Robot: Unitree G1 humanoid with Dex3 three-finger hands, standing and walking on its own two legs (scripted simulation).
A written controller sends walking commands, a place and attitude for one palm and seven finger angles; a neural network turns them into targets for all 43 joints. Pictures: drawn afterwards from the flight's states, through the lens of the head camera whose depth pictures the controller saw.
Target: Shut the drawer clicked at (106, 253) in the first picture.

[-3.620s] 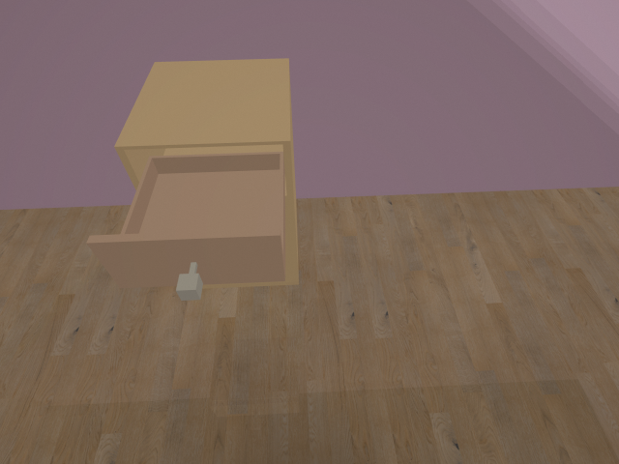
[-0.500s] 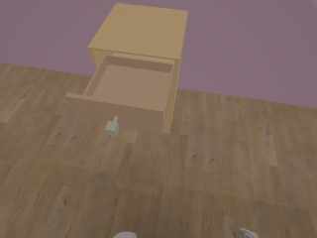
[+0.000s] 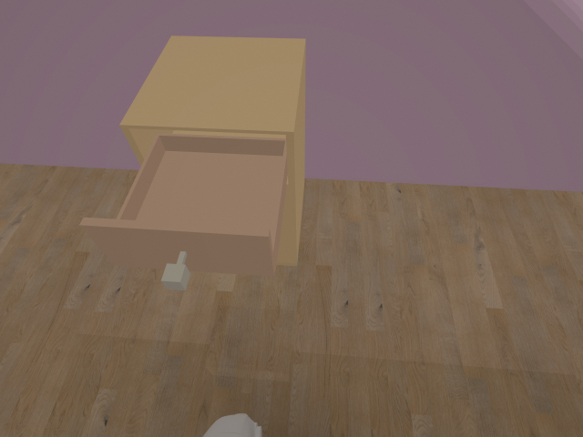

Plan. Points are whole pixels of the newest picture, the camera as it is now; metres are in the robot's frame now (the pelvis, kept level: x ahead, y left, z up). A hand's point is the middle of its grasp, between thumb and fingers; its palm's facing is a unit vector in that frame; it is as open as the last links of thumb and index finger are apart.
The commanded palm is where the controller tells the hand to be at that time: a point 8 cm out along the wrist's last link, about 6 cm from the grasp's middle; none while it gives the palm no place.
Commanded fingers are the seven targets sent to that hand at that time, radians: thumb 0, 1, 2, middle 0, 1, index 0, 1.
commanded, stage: take the last steps up to it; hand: left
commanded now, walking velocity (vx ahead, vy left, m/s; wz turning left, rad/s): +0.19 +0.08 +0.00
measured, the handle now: (178, 268) +0.44 +0.27 -0.20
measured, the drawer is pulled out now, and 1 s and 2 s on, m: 0.30 0.30 0.30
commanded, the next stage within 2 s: come to a stop and stand still in 0.16 s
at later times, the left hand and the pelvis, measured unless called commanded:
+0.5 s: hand (184, 408) +0.18 +0.19 -0.17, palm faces -0.01 -0.97 -0.25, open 7.2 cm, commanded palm none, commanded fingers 0.00 0.90 0.90 -0.20 -0.30 -0.20 -0.30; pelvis +0.13 +0.00 -0.01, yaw -1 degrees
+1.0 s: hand (178, 401) +0.19 +0.21 -0.18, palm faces -0.01 -0.96 -0.28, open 7.3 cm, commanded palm none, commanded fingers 0.00 0.90 0.90 -0.20 -0.30 -0.20 -0.30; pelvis +0.12 +0.00 -0.02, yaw -3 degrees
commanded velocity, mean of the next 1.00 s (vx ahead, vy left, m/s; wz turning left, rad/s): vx -0.06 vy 0.01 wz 0.00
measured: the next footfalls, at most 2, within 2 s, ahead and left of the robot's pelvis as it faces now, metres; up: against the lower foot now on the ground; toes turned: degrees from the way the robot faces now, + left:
left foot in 0.18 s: +0.18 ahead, +0.14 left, +0.00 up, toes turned +1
right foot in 0.40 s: +0.15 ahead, -0.09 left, +0.00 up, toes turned -5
